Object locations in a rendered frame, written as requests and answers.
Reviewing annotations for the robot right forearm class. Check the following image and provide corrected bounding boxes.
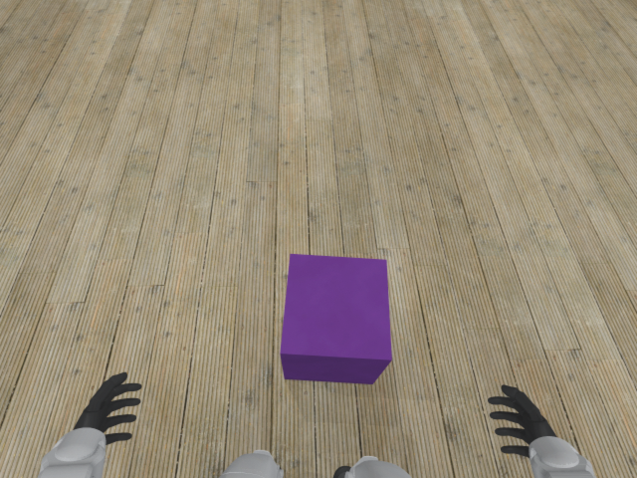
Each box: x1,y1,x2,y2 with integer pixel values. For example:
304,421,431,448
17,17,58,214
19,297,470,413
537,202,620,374
529,436,596,478

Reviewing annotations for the robot shin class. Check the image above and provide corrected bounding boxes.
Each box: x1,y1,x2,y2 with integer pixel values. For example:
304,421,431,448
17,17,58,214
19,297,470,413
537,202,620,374
253,450,274,460
353,456,378,468

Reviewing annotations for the robot right hand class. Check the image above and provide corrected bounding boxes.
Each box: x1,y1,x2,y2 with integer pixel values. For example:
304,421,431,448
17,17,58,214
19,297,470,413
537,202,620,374
488,384,557,458

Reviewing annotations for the carton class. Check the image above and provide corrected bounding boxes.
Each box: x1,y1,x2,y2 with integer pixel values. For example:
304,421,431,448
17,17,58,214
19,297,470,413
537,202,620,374
280,254,392,384

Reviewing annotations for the robot left forearm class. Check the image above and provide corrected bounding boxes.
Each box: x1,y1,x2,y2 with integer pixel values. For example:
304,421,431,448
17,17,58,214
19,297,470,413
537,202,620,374
37,427,106,478

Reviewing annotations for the robot left hand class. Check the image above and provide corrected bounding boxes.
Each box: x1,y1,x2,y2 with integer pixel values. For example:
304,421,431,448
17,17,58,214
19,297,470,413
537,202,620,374
73,372,141,445

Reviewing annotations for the robot left shin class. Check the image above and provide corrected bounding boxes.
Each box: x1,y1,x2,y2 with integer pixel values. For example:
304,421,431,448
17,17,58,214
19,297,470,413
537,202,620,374
253,450,274,460

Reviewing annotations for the robot right shin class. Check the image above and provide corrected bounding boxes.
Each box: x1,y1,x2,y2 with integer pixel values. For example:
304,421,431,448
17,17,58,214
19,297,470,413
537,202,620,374
353,456,378,468

